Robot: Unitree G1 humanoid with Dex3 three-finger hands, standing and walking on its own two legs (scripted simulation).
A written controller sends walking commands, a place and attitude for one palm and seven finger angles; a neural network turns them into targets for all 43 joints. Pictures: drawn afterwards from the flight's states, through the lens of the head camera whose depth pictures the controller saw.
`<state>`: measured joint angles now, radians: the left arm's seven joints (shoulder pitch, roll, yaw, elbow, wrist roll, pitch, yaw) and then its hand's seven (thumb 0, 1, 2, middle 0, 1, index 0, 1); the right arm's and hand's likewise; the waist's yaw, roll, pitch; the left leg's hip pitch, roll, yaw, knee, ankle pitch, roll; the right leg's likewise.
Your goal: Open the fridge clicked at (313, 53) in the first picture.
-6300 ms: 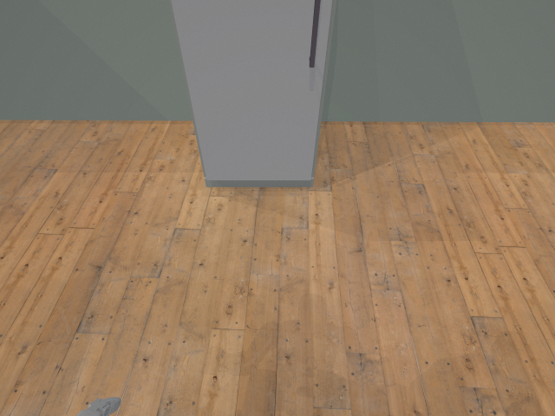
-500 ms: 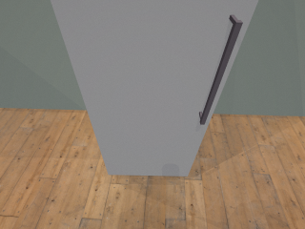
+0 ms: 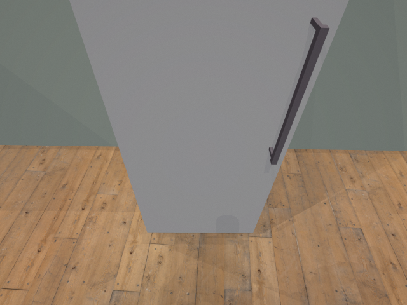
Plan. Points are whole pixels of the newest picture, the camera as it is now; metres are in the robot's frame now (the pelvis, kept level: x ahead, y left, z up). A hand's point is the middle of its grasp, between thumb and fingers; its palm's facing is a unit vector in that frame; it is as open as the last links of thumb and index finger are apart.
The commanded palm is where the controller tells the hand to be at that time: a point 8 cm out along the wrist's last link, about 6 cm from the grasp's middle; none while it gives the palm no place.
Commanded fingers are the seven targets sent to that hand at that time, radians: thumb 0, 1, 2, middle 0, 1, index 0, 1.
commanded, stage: look again from close up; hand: right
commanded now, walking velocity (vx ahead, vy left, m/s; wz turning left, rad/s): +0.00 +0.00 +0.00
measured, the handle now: (290, 105) +0.54 -0.18 +0.12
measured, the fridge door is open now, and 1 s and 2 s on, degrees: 0 0 0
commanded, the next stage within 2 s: shuffle to correct the standing spot in 0.14 s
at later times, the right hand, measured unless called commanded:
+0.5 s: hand out of the picture +0.01 -0.18 -0.18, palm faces +0.09 +0.98 -0.16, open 7.3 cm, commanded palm none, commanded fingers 0.00 -0.90 -0.90 0.20 0.30 0.20 0.30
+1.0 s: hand out of the picture +0.04 -0.22 -0.19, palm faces +0.09 +0.99 -0.12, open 7.3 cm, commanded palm none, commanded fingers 0.00 -0.90 -0.90 0.20 0.30 0.20 0.30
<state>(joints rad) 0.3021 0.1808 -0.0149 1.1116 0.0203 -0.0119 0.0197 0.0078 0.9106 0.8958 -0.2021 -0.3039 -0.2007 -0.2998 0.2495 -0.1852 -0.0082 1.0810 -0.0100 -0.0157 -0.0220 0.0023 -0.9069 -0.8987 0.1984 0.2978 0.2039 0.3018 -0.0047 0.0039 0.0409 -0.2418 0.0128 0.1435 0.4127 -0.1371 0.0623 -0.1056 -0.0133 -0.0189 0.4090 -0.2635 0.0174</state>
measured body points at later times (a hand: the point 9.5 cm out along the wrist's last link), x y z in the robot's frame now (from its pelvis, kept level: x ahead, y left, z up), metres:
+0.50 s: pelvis +0.01 -0.01 +0.00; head +0.00 -0.02 +0.45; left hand -0.03 +0.20 -0.16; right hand +0.00 -0.23 -0.17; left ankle +0.06 +0.08 -0.74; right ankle -0.03 -0.13 -0.74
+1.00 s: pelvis +0.09 -0.07 -0.01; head +0.10 -0.10 +0.44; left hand +0.10 +0.16 -0.16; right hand +0.04 -0.27 -0.18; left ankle +0.06 +0.07 -0.74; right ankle +0.12 -0.17 -0.74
